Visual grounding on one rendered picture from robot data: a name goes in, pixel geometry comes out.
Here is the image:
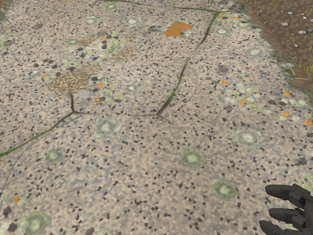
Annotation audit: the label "right robot hand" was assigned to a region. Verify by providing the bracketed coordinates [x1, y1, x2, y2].
[259, 183, 313, 235]

